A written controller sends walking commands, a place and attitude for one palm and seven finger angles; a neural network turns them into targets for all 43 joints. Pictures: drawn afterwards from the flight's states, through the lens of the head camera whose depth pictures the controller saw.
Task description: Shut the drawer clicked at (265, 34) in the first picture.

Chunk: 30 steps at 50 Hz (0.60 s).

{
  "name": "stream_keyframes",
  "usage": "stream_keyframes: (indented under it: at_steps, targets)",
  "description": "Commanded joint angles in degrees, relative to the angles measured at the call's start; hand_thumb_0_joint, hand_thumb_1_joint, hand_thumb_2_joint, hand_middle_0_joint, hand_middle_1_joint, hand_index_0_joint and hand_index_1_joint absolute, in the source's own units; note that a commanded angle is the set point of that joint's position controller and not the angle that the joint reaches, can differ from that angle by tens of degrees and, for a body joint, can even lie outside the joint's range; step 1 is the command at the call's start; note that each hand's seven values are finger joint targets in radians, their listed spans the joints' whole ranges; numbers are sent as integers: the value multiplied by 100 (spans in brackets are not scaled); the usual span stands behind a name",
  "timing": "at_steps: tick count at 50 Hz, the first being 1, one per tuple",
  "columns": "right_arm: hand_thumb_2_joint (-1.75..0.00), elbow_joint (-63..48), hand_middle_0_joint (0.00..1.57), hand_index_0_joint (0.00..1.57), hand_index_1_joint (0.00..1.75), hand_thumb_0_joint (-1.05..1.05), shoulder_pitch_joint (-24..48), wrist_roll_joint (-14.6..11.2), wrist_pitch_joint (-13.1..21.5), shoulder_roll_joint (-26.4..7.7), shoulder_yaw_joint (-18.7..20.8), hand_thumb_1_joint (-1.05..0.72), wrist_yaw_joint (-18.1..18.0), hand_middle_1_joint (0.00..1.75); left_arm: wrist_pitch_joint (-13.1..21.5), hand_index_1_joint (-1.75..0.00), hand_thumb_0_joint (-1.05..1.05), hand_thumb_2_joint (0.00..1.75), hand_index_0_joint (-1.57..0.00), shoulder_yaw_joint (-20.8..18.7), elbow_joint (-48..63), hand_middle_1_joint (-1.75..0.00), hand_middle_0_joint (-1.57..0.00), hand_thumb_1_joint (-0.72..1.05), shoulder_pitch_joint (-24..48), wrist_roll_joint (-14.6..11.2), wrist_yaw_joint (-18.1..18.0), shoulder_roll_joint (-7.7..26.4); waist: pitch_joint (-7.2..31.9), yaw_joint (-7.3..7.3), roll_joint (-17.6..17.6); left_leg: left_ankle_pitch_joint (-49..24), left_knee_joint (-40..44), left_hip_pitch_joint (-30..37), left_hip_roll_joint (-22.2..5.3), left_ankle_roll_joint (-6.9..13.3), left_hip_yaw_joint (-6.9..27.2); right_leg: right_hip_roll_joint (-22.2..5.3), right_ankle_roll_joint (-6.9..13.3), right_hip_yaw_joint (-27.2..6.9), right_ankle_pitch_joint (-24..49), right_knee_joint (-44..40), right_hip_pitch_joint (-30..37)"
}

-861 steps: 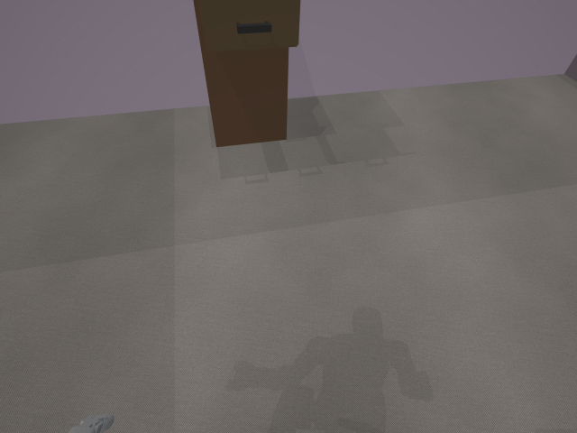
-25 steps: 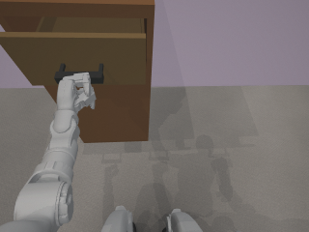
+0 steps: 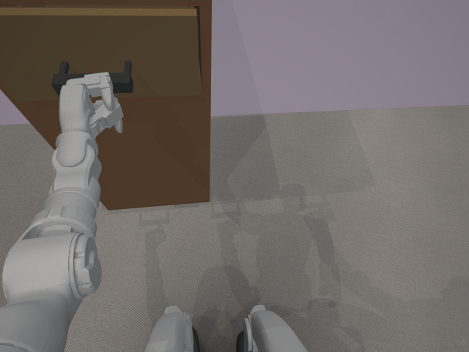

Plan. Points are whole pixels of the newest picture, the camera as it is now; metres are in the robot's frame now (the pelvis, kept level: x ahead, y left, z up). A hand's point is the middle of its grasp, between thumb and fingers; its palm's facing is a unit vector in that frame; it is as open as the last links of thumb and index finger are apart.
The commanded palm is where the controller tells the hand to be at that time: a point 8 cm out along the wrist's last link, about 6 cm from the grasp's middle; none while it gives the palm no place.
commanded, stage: push the drawer shut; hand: left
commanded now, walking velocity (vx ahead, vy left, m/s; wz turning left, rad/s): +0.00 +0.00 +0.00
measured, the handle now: (95, 75) +0.59 +0.19 +0.07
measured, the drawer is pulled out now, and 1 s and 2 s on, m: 0.02 0.00 0.00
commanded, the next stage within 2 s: pull the fist back off the drawer in 0.38 s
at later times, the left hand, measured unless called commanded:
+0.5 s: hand (112, 100) +0.53 +0.16 +0.06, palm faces +0.05 -1.00 -0.05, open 2.8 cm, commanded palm +0.55 +0.19 +0.07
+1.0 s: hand (113, 101) +0.53 +0.16 +0.07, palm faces +0.05 -1.00 -0.02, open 3.2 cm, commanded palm +0.48 +0.20 +0.07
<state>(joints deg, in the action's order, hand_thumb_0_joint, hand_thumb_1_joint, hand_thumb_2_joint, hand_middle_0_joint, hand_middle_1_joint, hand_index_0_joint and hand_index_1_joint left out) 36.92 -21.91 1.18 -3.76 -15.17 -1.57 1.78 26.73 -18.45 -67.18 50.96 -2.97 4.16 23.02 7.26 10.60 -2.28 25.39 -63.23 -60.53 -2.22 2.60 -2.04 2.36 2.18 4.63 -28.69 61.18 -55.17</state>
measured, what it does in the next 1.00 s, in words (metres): stands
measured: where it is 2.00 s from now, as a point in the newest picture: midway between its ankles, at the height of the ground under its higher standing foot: outside the picture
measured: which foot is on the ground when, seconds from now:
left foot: down 0.00-1.00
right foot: down 0.00-1.00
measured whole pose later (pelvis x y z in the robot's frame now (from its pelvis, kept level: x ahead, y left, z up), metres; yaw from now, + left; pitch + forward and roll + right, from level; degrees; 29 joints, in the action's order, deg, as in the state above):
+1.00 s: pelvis -0.01 +0.02 -0.01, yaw -1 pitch +24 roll -5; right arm 36.1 -24.9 2.0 -3.8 -15.3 -2.7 3.2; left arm 23.9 -19.5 -67.3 55.1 -1.3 1.7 24.8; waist 7.3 12.7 -2.9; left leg 24.8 -64.6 -64.4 -2.3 4.4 -2.6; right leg 2.4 0.6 4.0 -27.0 61.2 -58.5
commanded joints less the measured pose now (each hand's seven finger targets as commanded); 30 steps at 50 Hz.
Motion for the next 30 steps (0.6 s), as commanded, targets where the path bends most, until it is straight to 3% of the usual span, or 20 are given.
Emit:
stream_keyframes:
  at_steps: [1,2,4,6,7,9,10,12,13,16,19,21,22,24,25,26,29,30]
  targets:
    - [-90,-215,20,20,30,0,-979,61,64,-1040,364,-90,-50,30,359,-160,0,90,-140,-244,1190,-160,-140,90,3182,-2,-88,1435,2658,255,-504,-1592,496,2484,60,-17,591,82,-113,-394,1456,-897,399]
    - [-90,-212,20,20,30,0,-1005,64,54,-1042,353,-90,-56,30,340,-160,0,90,-140,-218,1152,-160,-140,90,3281,27,-90,1458,2616,313,-419,-1602,485,2404,63,-3,590,83,-122,-400,1493,-894,429]
    - [-90,-203,20,20,30,0,-1050,91,58,-1041,354,-90,-50,30,362,-160,0,90,-140,-181,1252,-160,-140,90,3532,57,-87,1445,2755,352,-581,-1734,453,2550,55,-6,629,84,-105,-373,1565,-845,359]
    - [-90,-189,20,20,30,0,-1084,101,39,-1043,360,-90,-37,30,350,-160,0,90,-140,-212,1237,-160,-140,90,3499,68,-84,1453,2932,310,-784,-1957,413,2736,40,-30,644,94,-94,-349,1666,-812,282]
    - [-90,-186,20,20,30,0,-1098,95,20,-1052,356,-90,-30,30,313,-160,0,90,-140,-218,1102,-160,-140,90,3440,81,-79,1469,2870,325,-719,-1925,408,2696,38,-31,644,101,-93,-339,1629,-828,249]
    - [-90,-153,20,20,30,0,-1147,110,6,-1060,344,-90,-27,30,272,-160,0,90,-140,-137,960,-160,-140,90,3673,95,-93,1406,2699,466,-607,-1832,386,2575,34,-5,672,109,-108,-334,1557,-839,136]
    - [-90,-136,20,20,30,0,-1158,102,0,-1091,343,-90,-45,30,273,-160,0,90,-140,-243,974,-160,-140,90,3830,112,-110,1580,2658,487,-619,-1714,376,2498,15,-9,676,101,-120,-340,1440,-857,61]
    - [-90,-104,20,20,30,0,-1209,101,6,-1103,316,-90,-63,30,213,-160,0,90,-140,-158,843,-160,-140,90,4153,176,-161,1608,2493,612,-608,-1446,382,2347,20,7,717,105,-126,-329,1189,-869,-93]
    - [-90,-102,20,20,30,0,-1194,108,33,-1090,315,-90,-66,30,206,-160,0,90,-140,-22,878,-160,-140,90,4340,183,-177,1468,2483,684,-650,-1296,359,2313,26,16,721,104,-134,-341,1075,-884,-185]
    - [-90,-46,20,20,30,0,-1247,137,100,-1115,311,-90,-93,30,262,-160,0,90,-140,-94,1029,-160,-140,90,4713,231,-266,1658,2814,734,-951,-1342,313,2576,12,5,799,102,-114,-311,1030,-815,-366]
    - [-90,-9,20,20,30,0,-1275,147,163,-1127,284,-90,-106,30,247,-160,0,90,-140,88,939,-160,-140,90,4924,244,-276,1533,2744,851,-1063,-1205,331,2624,-6,-3,878,106,-94,-288,913,-808,-582]
    - [-90,22,20,20,30,0,-1273,150,194,-1173,261,-90,-126,30,227,-160,0,90,-140,-25,917,-160,-140,90,5060,263,-304,1786,2782,842,-1106,-1018,329,2553,-13,-14,909,105,-85,-279,788,-788,-622]
    - [-90,3,20,20,30,0,-1257,137,225,-1156,243,-90,-128,30,199,-160,0,90,-140,102,909,-160,-140,90,5134,254,-302,1669,2789,900,-1150,-911,336,2518,-5,-4,902,111,-98,-287,722,-805,-644]
    - [-90,23,20,20,30,0,-1269,143,286,-1195,215,-90,-155,30,180,-160,0,90,-140,44,880,-160,-140,90,5275,249,-322,1818,2728,933,-1166,-691,388,2456,-24,-4,958,107,-86,-278,594,-794,-702]
    - [-90,-6,20,20,30,0,-1243,129,306,-1185,216,-90,-148,30,151,-160,0,90,-140,164,788,-160,-140,90,5222,255,-313,1645,2727,931,-1144,-533,417,2453,-9,-10,980,104,-93,-272,499,-810,-763]
    - [-90,-5,20,20,30,0,-1236,144,325,-1201,203,-90,-146,30,134,-160,0,90,-140,40,750,-160,-140,90,5163,251,-323,1785,2668,877,-1144,-452,437,2389,-14,-19,995,99,-78,-248,459,-792,-748]
    - [-90,-41,20,20,30,0,-1236,168,364,-1208,209,-90,-106,30,102,-160,0,90,-140,81,724,-160,-140,90,5154,246,-332,1654,2714,873,-1150,-357,465,2423,-7,-18,1065,94,-64,-224,419,-754,-804]
    - [-90,-44,20,20,30,0,-1246,167,362,-1241,204,-90,-103,30,85,-160,0,90,-140,-98,670,-160,-140,90,5048,247,-340,1856,2758,809,-1131,-337,480,2413,-22,-30,1073,96,-64,-213,407,-753,-771]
